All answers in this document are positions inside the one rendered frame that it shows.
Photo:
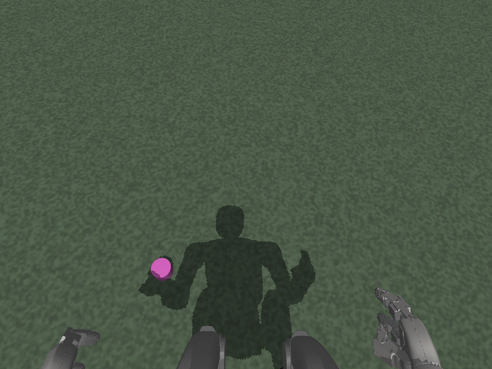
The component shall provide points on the left robot hand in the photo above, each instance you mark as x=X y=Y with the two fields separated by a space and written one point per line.
x=63 y=355

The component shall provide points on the right robot hand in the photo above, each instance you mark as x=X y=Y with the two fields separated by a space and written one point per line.
x=410 y=344

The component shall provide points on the tin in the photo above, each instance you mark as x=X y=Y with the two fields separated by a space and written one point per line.
x=162 y=269

